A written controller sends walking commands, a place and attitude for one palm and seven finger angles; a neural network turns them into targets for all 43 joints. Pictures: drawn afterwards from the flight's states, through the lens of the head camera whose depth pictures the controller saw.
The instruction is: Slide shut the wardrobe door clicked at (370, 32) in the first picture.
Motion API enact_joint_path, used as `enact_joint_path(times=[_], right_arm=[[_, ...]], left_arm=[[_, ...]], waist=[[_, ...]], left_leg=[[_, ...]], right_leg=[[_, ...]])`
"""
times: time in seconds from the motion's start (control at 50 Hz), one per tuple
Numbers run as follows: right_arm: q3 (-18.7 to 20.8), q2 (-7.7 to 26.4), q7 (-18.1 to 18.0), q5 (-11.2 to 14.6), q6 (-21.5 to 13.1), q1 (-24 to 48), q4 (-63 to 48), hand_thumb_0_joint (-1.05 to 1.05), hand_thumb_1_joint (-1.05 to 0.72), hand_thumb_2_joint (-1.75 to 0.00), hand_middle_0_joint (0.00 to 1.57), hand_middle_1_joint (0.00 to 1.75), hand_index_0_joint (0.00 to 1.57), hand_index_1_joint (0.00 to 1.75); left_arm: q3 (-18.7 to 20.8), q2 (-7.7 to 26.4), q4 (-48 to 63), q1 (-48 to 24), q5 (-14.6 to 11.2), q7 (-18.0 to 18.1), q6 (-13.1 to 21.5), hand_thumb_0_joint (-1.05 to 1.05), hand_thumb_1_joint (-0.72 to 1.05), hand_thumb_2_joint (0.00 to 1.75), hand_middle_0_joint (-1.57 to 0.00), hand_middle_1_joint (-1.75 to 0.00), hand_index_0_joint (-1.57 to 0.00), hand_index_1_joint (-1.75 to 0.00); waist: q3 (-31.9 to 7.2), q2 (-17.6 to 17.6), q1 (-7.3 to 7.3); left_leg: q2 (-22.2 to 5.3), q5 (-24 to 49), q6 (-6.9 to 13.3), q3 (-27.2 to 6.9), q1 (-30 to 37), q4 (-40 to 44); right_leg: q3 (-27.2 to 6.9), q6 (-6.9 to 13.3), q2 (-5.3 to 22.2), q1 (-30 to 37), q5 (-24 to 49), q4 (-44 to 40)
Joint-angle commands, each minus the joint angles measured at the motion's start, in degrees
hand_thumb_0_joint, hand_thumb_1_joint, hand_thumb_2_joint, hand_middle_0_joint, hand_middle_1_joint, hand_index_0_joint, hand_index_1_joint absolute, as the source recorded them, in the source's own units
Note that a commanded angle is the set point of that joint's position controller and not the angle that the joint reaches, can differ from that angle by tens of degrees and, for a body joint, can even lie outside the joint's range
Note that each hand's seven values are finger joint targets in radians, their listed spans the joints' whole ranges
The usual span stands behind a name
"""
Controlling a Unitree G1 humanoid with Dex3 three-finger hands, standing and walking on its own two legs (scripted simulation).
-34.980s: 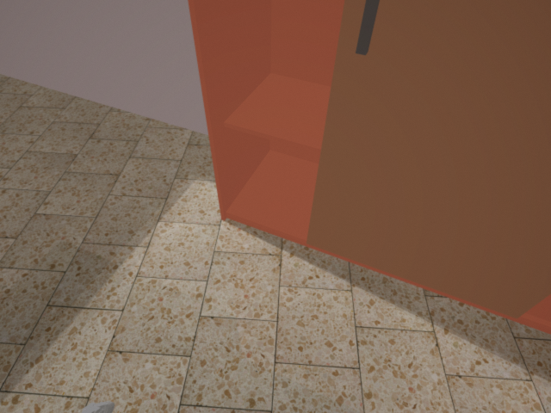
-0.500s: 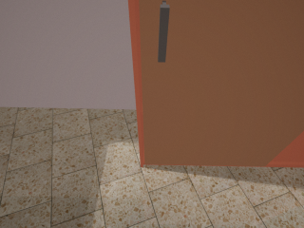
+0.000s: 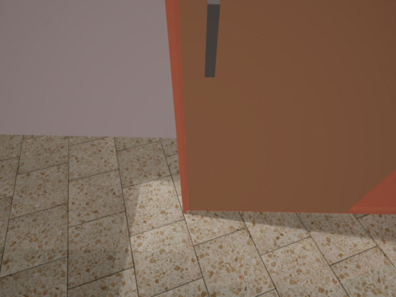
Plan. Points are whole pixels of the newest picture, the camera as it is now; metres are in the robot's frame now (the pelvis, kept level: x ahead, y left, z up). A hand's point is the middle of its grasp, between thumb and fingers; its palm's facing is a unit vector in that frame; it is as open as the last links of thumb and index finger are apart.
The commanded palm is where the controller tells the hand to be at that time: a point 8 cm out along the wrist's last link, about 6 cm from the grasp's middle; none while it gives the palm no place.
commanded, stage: look to check the result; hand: right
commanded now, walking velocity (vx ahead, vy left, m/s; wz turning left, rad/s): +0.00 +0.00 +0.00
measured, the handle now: (211, 37) +0.60 +0.02 +0.22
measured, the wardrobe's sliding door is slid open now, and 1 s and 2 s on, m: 0.01 0.01 0.01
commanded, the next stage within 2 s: stand and wait in 0.14 s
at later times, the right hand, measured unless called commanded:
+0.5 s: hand out of the picture +0.07 -0.22 -0.17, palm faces -0.01 +0.96 -0.28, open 7.4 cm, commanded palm none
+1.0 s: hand out of the picture +0.10 -0.23 -0.16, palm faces -0.03 +0.95 -0.31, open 7.4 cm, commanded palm none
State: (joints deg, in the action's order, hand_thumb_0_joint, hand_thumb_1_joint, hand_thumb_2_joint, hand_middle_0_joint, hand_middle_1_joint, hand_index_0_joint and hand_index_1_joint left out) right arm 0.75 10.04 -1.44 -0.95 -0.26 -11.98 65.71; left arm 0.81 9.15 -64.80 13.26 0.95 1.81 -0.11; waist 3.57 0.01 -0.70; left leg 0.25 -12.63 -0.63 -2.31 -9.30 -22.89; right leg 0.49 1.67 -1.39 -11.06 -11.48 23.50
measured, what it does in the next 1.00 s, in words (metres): stands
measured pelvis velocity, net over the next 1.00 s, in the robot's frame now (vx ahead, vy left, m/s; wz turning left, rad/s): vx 0.02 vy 0.01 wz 0.00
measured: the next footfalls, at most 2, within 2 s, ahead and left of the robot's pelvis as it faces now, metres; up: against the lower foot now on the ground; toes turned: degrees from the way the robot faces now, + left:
none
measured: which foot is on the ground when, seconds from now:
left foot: down 0.00-1.00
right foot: down 0.00-1.00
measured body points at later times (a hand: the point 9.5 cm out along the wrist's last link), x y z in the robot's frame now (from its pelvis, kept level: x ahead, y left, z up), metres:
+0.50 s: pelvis +0.01 +0.00 +0.00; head +0.03 +0.00 +0.45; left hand +0.06 +0.27 -0.14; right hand +0.07 -0.27 -0.15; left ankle +0.00 +0.13 -0.74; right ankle +0.01 -0.10 -0.74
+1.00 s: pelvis +0.02 +0.01 +0.00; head +0.05 +0.01 +0.45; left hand +0.09 +0.30 -0.13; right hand +0.10 -0.28 -0.14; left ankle +0.00 +0.13 -0.74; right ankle +0.01 -0.10 -0.74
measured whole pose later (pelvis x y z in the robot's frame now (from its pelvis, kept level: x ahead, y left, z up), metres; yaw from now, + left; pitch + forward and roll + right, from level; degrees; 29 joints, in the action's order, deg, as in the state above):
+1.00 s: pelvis +0.02 +0.01 +0.00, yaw +0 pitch -1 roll +0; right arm 0.6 17.7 -0.3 -0.8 -1.0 -5.6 64.9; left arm 0.7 17.7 -64.8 5.5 0.7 0.7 0.3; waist 3.7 -0.1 -0.7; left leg 0.6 -11.9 0.1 -2.1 -5.3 -18.1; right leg 0.1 0.9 -1.0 -7.0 -10.7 18.5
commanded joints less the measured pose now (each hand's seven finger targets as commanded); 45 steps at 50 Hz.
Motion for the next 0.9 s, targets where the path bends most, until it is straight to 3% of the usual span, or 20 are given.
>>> enact_joint_path(times=[0.0,0.2,0.4,0.54,0.6,0.88], right_arm=[[1.3,7.9,-0.3,0.2,-0.7,-1.6,-2.1,0.0,-0.9,-0.9,0.2,0.3,0.2,0.3],[1.6,10.9,0.0,0.2,-1.0,1.2,-2.5,0.0,-0.9,-0.9,0.2,0.3,0.2,0.3],[1.9,14.1,0.3,0.3,-1.4,4.1,-3.2,0.0,-0.9,-0.9,0.2,0.3,0.2,0.3],[1.8,15.7,0.5,0.4,-1.3,6.1,-3.4,0.0,-0.9,-0.9,0.2,0.3,0.2,0.3],[1.9,16.6,0.5,0.3,-1.5,6.3,-3.5,0.0,-0.9,-0.9,0.2,0.3,0.2,0.3],[1.8,18.3,0.6,0.4,-1.6,8.0,-3.9,0.0,-0.9,-0.9,0.2,0.3,0.2,0.3]], left_arm=[[1.2,8.7,2.1,1.4,0.1,0.5,0.8,0.0,0.9,0.9,-0.2,-0.3,-0.2,-0.3],[1.5,11.5,2.3,-1.9,0.1,0.2,0.7,0.0,0.9,0.9,-0.2,-0.3,-0.2,-0.3],[1.7,15.0,2.7,-4.8,-0.1,0.0,1.3,0.0,0.9,0.9,-0.2,-0.3,-0.2,-0.3],[1.6,16.7,2.7,-6.9,0.1,-0.2,1.2,0.0,0.9,0.9,-0.2,-0.3,-0.2,-0.3],[1.6,17.6,2.9,-7.5,-0.1,-0.3,1.2,0.0,0.9,0.9,-0.2,-0.3,-0.2,-0.3],[1.6,19.5,3.1,-9.2,-0.1,-0.4,1.4,0.0,0.9,0.9,-0.2,-0.3,-0.2,-0.3]], waist=[[-1.7,0.3,0.38],[-0.8,-0.4,0.32],[-4.7,0.0,0.26],[-3.1,0.5,0.15],[-4.2,0.1,0.27],[-5.4,0.6,0.13]], left_leg=[[-5.0,4.5,2.7,-3.1,-1.3,4.4],[-5.3,3.1,2.8,-3.6,-1.5,6.0],[-6.2,8.9,2.8,-3.5,1.3,5.9],[-6.3,7.0,2.7,-4.0,0.9,7.0],[-6.5,8.0,2.7,-4.0,1.6,7.2],[-6.9,11.4,2.7,-4.0,3.1,7.1]], right_leg=[[-6.0,0.6,6.9,2.1,6.1,-4.5],[-6.2,0.4,6.9,2.8,4.8,-5.4],[-6.3,0.3,7.6,5.6,10.2,-5.4],[-6.5,-0.1,7.7,5.3,8.4,-6.6],[-6.5,-0.1,7.8,6.0,9.4,-6.4],[-6.4,-0.3,8.1,7.4,12.1,-6.8]])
